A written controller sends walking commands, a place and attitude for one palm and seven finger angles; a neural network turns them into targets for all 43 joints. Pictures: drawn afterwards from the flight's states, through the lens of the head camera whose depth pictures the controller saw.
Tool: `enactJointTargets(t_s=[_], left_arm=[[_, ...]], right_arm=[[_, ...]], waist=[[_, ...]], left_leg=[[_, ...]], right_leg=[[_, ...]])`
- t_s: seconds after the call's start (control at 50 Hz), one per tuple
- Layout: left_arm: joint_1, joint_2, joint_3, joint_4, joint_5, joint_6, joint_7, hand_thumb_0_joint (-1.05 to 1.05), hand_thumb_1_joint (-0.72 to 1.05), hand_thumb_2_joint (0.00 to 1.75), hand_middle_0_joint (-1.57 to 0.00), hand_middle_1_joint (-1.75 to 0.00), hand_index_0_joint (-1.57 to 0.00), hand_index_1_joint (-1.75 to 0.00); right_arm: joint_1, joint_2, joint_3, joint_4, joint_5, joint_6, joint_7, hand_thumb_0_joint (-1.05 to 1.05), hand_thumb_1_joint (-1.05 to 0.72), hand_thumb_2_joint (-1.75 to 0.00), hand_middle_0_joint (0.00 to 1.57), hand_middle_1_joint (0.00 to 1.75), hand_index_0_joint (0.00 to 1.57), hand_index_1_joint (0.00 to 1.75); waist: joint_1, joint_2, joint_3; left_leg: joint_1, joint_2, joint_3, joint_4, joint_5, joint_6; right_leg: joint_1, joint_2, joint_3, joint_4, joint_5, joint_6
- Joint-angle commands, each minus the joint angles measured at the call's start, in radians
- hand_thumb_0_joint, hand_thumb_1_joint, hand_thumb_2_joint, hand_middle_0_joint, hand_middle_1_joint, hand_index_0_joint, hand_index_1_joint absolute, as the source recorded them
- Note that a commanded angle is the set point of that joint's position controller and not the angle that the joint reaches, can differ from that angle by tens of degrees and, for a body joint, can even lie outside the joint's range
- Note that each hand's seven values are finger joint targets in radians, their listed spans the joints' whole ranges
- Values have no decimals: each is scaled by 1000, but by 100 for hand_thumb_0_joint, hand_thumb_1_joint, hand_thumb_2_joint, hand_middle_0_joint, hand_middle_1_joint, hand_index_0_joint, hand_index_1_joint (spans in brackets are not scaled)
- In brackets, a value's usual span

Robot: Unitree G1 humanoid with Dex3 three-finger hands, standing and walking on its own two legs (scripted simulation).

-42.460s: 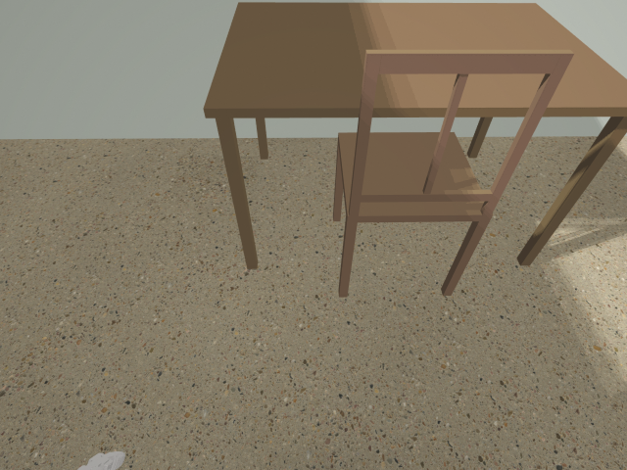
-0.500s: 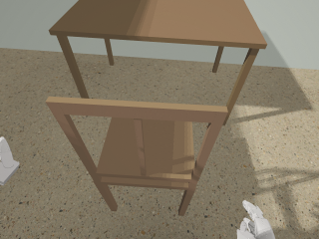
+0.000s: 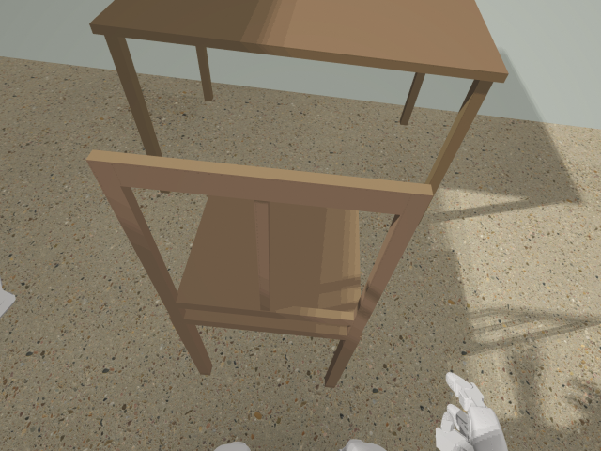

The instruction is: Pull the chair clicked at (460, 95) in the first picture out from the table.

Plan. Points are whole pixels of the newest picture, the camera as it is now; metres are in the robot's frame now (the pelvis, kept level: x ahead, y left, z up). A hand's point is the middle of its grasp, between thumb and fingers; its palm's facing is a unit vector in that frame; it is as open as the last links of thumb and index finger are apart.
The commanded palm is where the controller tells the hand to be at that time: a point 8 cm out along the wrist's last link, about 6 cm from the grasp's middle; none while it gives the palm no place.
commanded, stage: step back with the hand held close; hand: left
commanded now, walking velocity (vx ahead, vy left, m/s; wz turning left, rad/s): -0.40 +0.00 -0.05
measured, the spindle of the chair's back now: (263, 263) +0.41 +0.08 -0.06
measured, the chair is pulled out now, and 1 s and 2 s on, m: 0.59 0.59 0.59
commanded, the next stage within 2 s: stop stepping back and stand still in 0.42 s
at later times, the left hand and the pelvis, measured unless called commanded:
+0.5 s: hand (48, 414) +0.13 +0.20 +0.17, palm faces +0.33 -0.77 -0.54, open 7.4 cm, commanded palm +0.06 +0.24 +0.19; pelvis -0.09 -0.05 +0.00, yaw -3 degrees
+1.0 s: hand out of the picture +0.00 +0.16 +0.16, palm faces +0.41 -0.82 -0.40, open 7.5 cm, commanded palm -0.06 +0.20 +0.19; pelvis -0.21 -0.09 +0.01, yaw -3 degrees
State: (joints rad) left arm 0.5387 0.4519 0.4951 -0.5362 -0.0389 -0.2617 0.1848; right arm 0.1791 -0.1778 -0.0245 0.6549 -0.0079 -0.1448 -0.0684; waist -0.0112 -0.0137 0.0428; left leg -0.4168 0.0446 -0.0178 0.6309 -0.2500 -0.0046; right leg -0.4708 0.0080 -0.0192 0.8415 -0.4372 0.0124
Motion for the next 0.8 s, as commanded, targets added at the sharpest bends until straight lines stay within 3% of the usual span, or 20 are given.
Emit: enactJointTargets(t_s=[0.0,0.14,0.18,0.2,0.22,0.26,0.32,0.36,0.38,0.4,0.42,0.44,0.46,0.54,0.58,0.62,0.64,0.68,0.72,0.78], left_arm=[[-11,136,86,-298,-10,-95,-8,0,90,90,-20,-30,-20,-30],[56,186,149,-224,-25,-112,-40,0,90,90,-20,-30,-20,-30],[53,196,157,-225,-19,-119,-46,0,90,90,-20,-30,-20,-30],[78,212,157,-204,-28,-113,-51,0,90,90,-20,-30,-20,-30],[94,225,178,-171,-32,-106,-44,0,90,90,-20,-30,-20,-30],[133,210,183,-126,-25,-82,-30,0,90,90,-20,-30,-20,-30],[130,174,158,-70,-4,-70,-5,0,90,90,-20,-30,-20,-30],[119,180,143,-122,-12,-78,2,0,90,90,-20,-30,-20,-30],[85,172,115,-177,-19,-90,0,0,90,90,-20,-30,-20,-30],[67,175,107,-220,-25,-99,-6,0,90,90,-20,-30,-20,-30],[78,172,97,-223,-20,-100,-7,0,90,90,-20,-30,-20,-30],[122,113,58,-206,-22,-110,-26,0,90,90,-20,-30,-20,-30],[109,158,92,-219,-23,-105,-17,0,90,90,-20,-30,-20,-30],[30,184,102,-385,-13,-82,-8,0,90,90,-20,-30,-20,-30],[89,187,120,-327,-17,-49,-5,0,90,90,-20,-30,-20,-30],[103,222,156,-216,-8,-31,4,0,90,90,-20,-30,-20,-30],[74,212,151,-164,-10,-25,6,0,90,90,-20,-30,-20,-30],[-24,200,120,-94,-11,7,3,0,90,90,-20,-30,-20,-30],[-57,168,84,40,-3,30,-11,0,90,90,-20,-30,-20,-30],[-59,139,35,107,4,23,-21,0,90,90,-20,-30,-20,-30]], right_arm=[[-18,-158,-71,-110,-5,-98,17,0,-90,-90,20,30,20,30],[-65,-152,-54,-94,-14,-108,27,0,-90,-90,20,30,20,30],[-41,-144,-60,-106,-2,-85,26,0,-90,-90,20,30,20,30],[-40,-147,-82,-127,12,-73,22,0,-90,-90,20,30,20,30],[-56,-143,-90,-138,30,-60,20,0,-90,-90,20,30,20,30],[-105,-111,-70,-162,31,-35,5,0,-90,-90,20,30,20,30],[-165,-74,-17,-151,17,-9,-18,0,-90,-90,20,30,20,30],[-111,-88,-25,-154,18,3,-33,0,-90,-90,20,30,20,30],[-100,-103,-36,-153,19,3,-34,0,-90,-90,20,30,20,30],[-89,-124,-58,-148,19,-11,-29,0,-90,-90,20,30,20,30],[-67,-133,-80,-140,16,-24,-19,0,-90,-90,20,30,20,30],[-6,-142,-84,-130,19,-39,5,0,-90,-90,20,30,20,30],[-58,-128,-76,-124,-4,-53,-2,0,-90,-90,20,30,20,30],[-36,-159,-75,-144,11,-74,25,0,-90,-90,20,30,20,30],[-34,-158,-61,-177,30,-58,34,0,-90,-90,20,30,20,30],[-5,-146,-53,-178,36,-33,21,0,-90,-90,20,30,20,30],[-13,-137,-50,-185,35,-21,14,0,-90,-90,20,30,20,30],[6,-155,-73,-179,35,-2,11,0,-90,-90,20,30,20,30],[-9,-164,-65,-147,24,22,5,0,-90,-90,20,30,20,30],[-20,-145,-31,-153,25,26,-2,0,-90,-90,20,30,20,30]], waist=[[20,276,-179],[36,241,-222],[25,45,-280],[14,-199,-303],[19,-269,-304],[19,-177,-247],[5,-129,-202],[-8,-109,-212],[-7,-54,-211],[-2,66,-214],[-1,174,-243],[3,185,-252],[13,257,-223],[16,352,-213],[19,321,-177],[9,162,-140],[2,26,-107],[-7,-283,-56],[-40,-233,34],[-26,-134,-25]], left_leg=[[245,260,-159,-166,675,134],[262,211,-151,-105,450,73],[240,99,-25,29,346,20],[148,2,51,151,167,-23],[19,-65,49,276,-179,-30],[-129,-28,-59,353,-304,-22],[-95,-30,2,38,-209,-22],[61,-28,49,-254,92,-17],[173,35,12,-308,413,8],[329,204,-138,-262,814,77],[433,326,-223,-209,998,145],[462,338,-173,-208,945,176],[328,349,-180,-201,919,189],[221,239,-68,-175,503,117],[41,174,-45,-159,-15,78],[-85,71,13,-93,-359,32],[-71,6,71,56,-382,3],[21,-60,31,496,-264,-23],[52,-42,-5,648,-142,-12],[92,-34,55,313,-151,12]], right_leg=[[62,-38,30,-84,17,-15],[251,-27,-20,-514,280,-18],[297,-83,2,-516,563,-40],[305,-205,153,-476,833,-106],[351,-325,234,-467,1031,-181],[402,-378,216,-425,1059,-205],[442,-257,78,-341,1089,-116],[425,-186,31,-245,1008,-63],[357,-132,-15,-193,831,-22],[150,-72,-16,-110,386,9],[6,-35,33,12,-48,5],[-25,-10,81,135,-140,4],[-6,-30,99,136,-164,7],[155,-60,40,-109,17,6],[313,-53,-8,-283,117,15],[404,-55,-27,-391,145,11],[304,-126,79,-493,35,-26],[-63,-374,499,-760,-479,-141],[-246,-363,401,-763,-480,-137],[-86,-254,144,-649,-318,-80]])
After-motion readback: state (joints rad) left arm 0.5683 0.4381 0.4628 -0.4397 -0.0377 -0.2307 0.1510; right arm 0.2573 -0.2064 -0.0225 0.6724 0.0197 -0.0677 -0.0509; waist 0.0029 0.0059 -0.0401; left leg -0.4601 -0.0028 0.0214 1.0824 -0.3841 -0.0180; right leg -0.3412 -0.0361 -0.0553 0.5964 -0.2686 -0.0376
